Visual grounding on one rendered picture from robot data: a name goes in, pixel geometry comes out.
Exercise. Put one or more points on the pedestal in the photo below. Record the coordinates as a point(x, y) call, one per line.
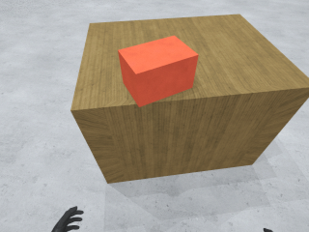
point(244, 92)

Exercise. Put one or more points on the carton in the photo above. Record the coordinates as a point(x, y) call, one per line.
point(158, 69)

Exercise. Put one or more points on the robot left hand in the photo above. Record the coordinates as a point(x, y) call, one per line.
point(63, 224)

